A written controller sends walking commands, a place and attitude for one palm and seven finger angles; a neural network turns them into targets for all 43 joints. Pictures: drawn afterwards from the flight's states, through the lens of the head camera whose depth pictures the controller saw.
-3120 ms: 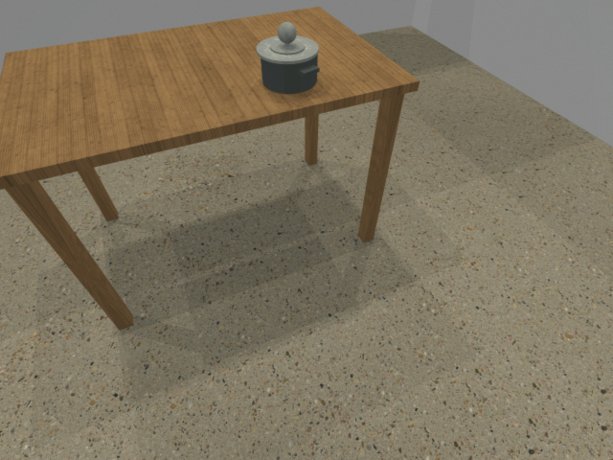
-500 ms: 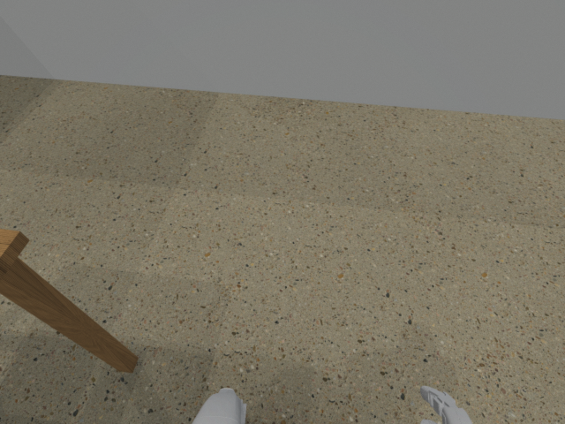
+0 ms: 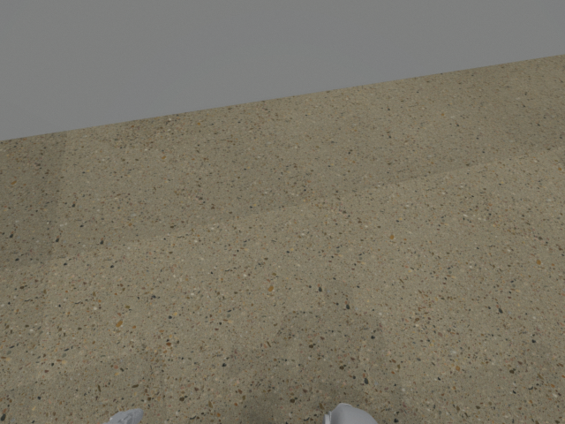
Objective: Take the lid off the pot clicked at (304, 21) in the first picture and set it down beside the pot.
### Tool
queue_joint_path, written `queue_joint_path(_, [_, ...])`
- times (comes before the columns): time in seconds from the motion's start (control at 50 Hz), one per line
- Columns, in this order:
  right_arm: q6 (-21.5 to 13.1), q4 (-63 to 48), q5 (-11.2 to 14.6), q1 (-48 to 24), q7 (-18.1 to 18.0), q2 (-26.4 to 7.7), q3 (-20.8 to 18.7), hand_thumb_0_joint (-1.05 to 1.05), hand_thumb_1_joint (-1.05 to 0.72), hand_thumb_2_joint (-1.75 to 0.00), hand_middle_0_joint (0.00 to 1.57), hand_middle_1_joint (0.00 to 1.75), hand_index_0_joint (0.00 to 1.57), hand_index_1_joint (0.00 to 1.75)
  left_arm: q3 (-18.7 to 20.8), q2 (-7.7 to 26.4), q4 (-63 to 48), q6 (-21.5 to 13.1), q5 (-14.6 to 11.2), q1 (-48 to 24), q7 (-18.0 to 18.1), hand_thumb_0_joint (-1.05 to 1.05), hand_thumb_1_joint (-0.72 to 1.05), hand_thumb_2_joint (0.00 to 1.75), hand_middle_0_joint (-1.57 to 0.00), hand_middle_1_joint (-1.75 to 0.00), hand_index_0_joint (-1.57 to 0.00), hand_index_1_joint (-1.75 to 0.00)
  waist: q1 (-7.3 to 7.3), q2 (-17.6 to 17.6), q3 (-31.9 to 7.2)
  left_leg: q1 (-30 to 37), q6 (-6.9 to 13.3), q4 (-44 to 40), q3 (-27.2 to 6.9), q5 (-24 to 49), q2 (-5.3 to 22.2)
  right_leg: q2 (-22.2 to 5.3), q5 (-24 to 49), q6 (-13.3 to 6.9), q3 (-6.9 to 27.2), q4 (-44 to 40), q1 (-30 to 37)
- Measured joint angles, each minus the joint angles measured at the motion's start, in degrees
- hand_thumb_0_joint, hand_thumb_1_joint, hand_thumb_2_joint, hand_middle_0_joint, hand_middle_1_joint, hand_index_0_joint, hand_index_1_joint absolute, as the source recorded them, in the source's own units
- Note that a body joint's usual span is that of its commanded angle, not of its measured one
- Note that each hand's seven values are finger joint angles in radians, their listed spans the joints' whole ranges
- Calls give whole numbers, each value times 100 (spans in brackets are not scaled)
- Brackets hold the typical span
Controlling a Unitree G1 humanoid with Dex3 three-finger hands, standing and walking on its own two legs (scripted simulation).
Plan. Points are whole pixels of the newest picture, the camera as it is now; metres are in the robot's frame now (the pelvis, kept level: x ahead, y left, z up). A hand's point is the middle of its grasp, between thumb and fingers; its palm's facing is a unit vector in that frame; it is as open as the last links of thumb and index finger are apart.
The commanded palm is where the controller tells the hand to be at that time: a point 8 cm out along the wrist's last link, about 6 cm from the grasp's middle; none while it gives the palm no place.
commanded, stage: walk to a spot facing it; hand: left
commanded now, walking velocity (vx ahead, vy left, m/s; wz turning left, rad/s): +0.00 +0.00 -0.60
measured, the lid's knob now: out of the picture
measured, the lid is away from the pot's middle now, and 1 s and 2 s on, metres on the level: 0.00 0.00 0.00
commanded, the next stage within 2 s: turn to face it in 1.94 s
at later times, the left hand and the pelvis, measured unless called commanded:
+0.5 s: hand (175, 405) +0.17 +0.18 -0.17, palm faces -0.23 -0.95 -0.21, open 7.4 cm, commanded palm none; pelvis +0.03 +0.02 +0.00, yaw -17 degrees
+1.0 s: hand (222, 371) +0.22 +0.11 -0.16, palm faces -0.57 -0.78 -0.26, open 7.4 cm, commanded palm none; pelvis +0.02 +0.00 -0.01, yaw -36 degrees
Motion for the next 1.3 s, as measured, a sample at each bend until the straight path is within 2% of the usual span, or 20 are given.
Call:
queue_joint_path(0.06, [53, 43, -5, 209, 26, -127, -61, 0, -91, -90, 20, 30, 20, 30, -59, -2, -119, -115, 10, -126, -10, 1, 91, 90, -20, -30, -19, -30, -98, 122, 5, -99, -163, 594, 155, -384, 215, 145, 278, -201, -120, -950, 531])
queue_joint_path(0.08, [96, 66, 13, 238, 40, -179, -77, 0, -91, -90, 20, 30, 20, 30, -81, -18, -139, -201, 23, -186, 8, 1, 91, 90, -20, -30, -19, -30, -90, 225, 30, -298, -209, 1081, 19, -526, 350, 250, 240, -437, -133, -960, 527])
queue_joint_path(0.14, [300, 118, 60, 142, -5, -232, -75, 1, -91, -90, 20, 30, 20, 30, -169, -63, -187, -349, -51, -302, 107, 1, 91, 90, -20, -30, -20, -30, -108, 334, 154, -1168, -325, 3004, -1044, -1141, 126, 374, 119, -784, -40, -762, 467])
queue_joint_path(0.2, [366, 90, 49, -26, -10, -177, -36, 1, -91, -90, 20, 30, 20, 30, -186, -110, -157, -312, -87, -237, 195, 0, 91, 90, -20, -30, -20, -30, -67, 329, 137, -1670, -412, 3700, -1537, -743, -30, 495, 324, -785, 157, -1131, 648])
queue_joint_path(0.3, [333, -118, 30, -309, 9, 4, 35, 1, -91, -90, 20, 30, 20, 30, -208, -154, -33, -218, -62, -91, 197, 1, 90, 90, -20, -30, -20, -30, -32, 236, -10, -1883, -510, 3138, -1817, -283, -149, 627, 640, -780, 515, -1648, 799])
queue_joint_path(0.44, [244, -303, 89, -624, 3, 174, 96, 1, -90, -90, 20, 30, 20, 30, -181, -160, 0, -142, -25, 44, 146, 1, 90, 90, -20, -30, -20, -30, 182, 63, -96, -1367, -445, 1571, -1843, -368, -501, 778, 791, -625, 1004, -1727, 686])
queue_joint_path(0.5, [149, -383, 117, -633, -23, 211, 125, 1, -90, -90, 20, 30, 20, 30, -127, -102, -2, -76, -48, 104, 149, 1, 90, 90, -20, -30, -20, -30, 228, -29, -157, -854, -354, 457, -1775, 41, -649, 876, 757, -491, 1171, -1551, 520])
queue_joint_path(0.52, [99, -384, 105, -623, -37, 250, 134, 1, -90, -90, 20, 30, 20, 30, -99, -52, 4, -41, -72, 115, 149, 1, 90, 90, -20, -30, -20, -30, 219, -124, -166, -788, -90, 287, -1709, 163, -698, 878, 615, -449, 1239, -1376, 427])
queue_joint_path(0.54, [81, -391, 86, -601, -38, 288, 158, 1, -90, -90, 21, 30, 20, 30, -62, -6, 24, -4, -75, 115, 144, 1, 90, 90, -20, -30, -20, -30, 230, -214, -154, -777, 70, 306, -1626, 178, -710, 876, 156, -379, 1246, -982, 284])
queue_joint_path(0.58, [84, -399, 44, -524, -38, 328, 212, 1, -90, -90, 21, 30, 21, 30, 6, 60, 58, 39, -25, 158, 106, 1, 90, 90, -20, -30, -20, -30, 252, -282, -141, -672, 191, 235, -1475, 173, -638, 867, -341, -217, 1070, 149, -55])
queue_joint_path(0.64, [87, -362, 27, -387, -81, 360, 249, 1, -90, -90, 21, 30, 21, 30, 77, 131, 119, 51, 14, 263, 29, 1, 90, 90, -20, -30, -20, -30, 264, -292, -162, -444, 189, -125, -1289, 304, -537, 719, -221, -41, 858, 1454, -362])
queue_joint_path(0.7, [62, -316, 35, -285, -95, 353, 240, 1, -90, -90, 21, 30, 21, 30, 95, 158, 190, 69, -2, 380, 1, 1, 91, 90, -20, -30, -20, -30, 262, -242, -172, -275, 198, -368, -1091, 390, -448, 522, -111, 89, 750, 1939, -361])
queue_joint_path(0.84, [37, -175, 26, -91, -58, 307, 145, 1, -90, -90, 21, 30, 21, 30, 53, 97, 315, 177, -34, 359, -3, 1, 91, 90, -20, -30, -19, -30, 151, -92, -78, -127, 125, -374, -606, 291, -220, 151, -440, 153, 395, 903, 169])
queue_joint_path(0.92, [76, -49, 7, -25, -6, 193, 65, 1, -90, -90, 21, 30, 21, 30, -13, -3, 263, 122, -41, 164, -8, 1, 91, 90, -20, -30, -19, -30, 40, 68, 19, -187, -6, -70, -329, 103, -21, 153, -603, 30, 156, -65, 536])
queue_joint_path(0.98, [106, 20, 21, 84, 29, 67, -3, 1, -90, -90, 21, 30, 21, 30, -65, -43, 150, -18, -38, 36, -9, 1, 91, 90, -20, -30, -19, -30, -13, 191, 23, -328, -172, 425, -159, -169, 173, 248, -18, -169, 2, -1148, 988])
queue_joint_path(1.0, [144, 53, 41, 97, 38, 2, -30, 1, -90, -90, 21, 30, 21, 30, -82, -76, 136, -107, -20, -21, 16, 1, 91, 90, -20, -30, -19, -30, -12, 301, 36, -487, -226, 822, -272, -304, 284, 346, -12, -392, -24, -1218, 1009])
queue_joint_path(1.04, [293, 116, 58, 50, 5, -88, -60, 1, -90, -90, 21, 30, 21, 30, -134, -128, 91, -228, -48, -103, 87, 1, 91, 90, -20, -30, -19, -30, -36, 406, 65, -979, -303, 1975, -913, -944, 160, 446, -140, -678, 13, -1069, 946])
queue_joint_path(1.12, [387, 140, 47, -160, -13, -115, -55, 1, -90, -90, 20, 30, 20, 30, -148, -166, 45, -303, -96, -63, 208, 1, 91, 90, -20, -30, -20, -30, -1, 355, 46, -1679, -418, 3313, -1596, -648, -88, 572, 50, -782, 239, -1473, 1149])
queue_joint_path(1.22, [313, -9, 2, -405, 54, -74, -38, 1, -91, -90, 20, 30, 20, 30, -188, -192, 140, -343, -91, 135, 168, 1, 90, 90, -20, -30, -20, -30, 36, 247, -85, -1959, -568, 3157, -1818, -90, -128, 702, 324, -847, 548, -2017, 1425])
queue_joint_path(1.3, [260, -91, -7, -579, 106, -60, -37, 1, -90, -90, 20, 30, 20, 30, -205, -231, 218, -409, -74, 377, 109, 1, 90, 90, -20, -30, -20, -30, 159, 189, -178, -1973, -585, 2743, -1882, 43, -201, 787, 379, -837, 791, -2226, 1584])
